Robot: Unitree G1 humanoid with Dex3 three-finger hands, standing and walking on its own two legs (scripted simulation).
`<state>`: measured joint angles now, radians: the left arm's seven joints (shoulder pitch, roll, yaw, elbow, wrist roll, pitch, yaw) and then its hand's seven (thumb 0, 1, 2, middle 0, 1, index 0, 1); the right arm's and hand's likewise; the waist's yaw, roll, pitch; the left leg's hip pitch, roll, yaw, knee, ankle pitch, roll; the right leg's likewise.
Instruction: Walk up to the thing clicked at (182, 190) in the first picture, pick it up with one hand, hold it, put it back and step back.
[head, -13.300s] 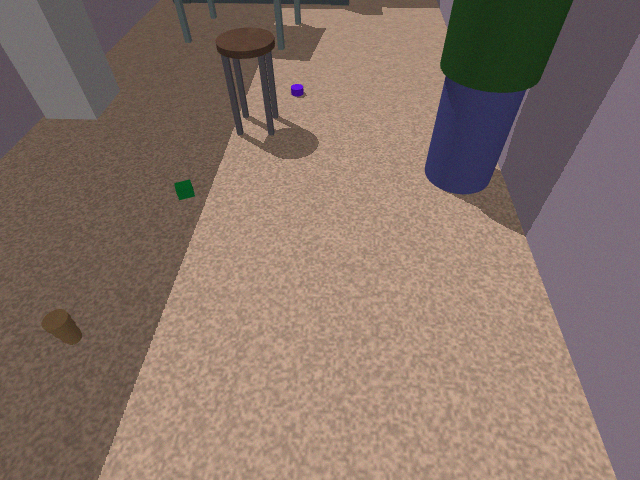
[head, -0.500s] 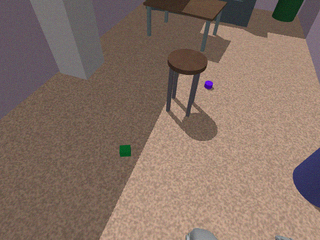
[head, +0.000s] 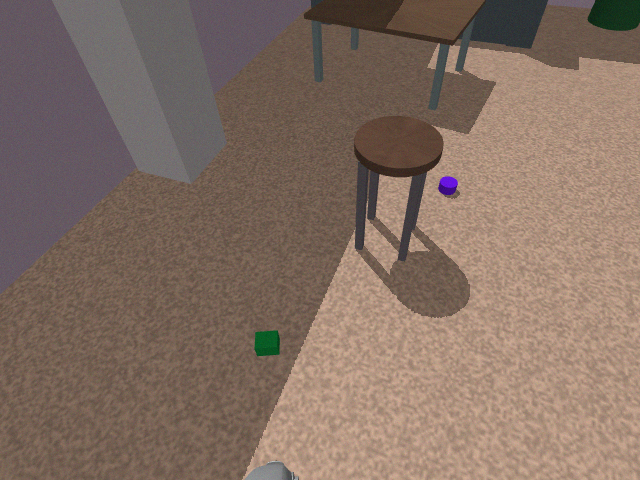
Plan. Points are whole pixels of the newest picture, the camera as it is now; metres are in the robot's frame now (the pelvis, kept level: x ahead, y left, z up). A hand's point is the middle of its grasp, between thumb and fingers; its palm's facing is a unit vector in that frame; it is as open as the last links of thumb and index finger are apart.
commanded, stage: walk up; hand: left
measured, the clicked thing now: (267, 343) +0.64 +0.24 -0.74
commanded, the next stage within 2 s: none
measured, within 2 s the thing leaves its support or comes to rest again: neither
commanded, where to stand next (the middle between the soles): +0.25 +0.02 m, yaw -1 degrees
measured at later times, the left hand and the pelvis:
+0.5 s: hand (162, 405) +0.26 +0.28 -0.15, palm faces -0.09 -0.91 -0.39, open 7.4 cm; pelvis +0.15 +0.02 -0.02, yaw -1 degrees
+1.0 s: hand (156, 410) +0.26 +0.30 -0.17, palm faces -0.02 -0.95 -0.32, open 7.4 cm; pelvis +0.21 +0.04 +0.00, yaw +0 degrees
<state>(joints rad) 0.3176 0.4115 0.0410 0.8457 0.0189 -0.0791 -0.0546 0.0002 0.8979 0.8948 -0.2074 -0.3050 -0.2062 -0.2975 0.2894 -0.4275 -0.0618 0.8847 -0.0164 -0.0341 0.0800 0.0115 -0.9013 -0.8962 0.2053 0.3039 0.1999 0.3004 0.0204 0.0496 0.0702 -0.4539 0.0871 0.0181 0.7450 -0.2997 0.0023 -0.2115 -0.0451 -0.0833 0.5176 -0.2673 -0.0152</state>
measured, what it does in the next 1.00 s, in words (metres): walks ahead: left foot, then right foot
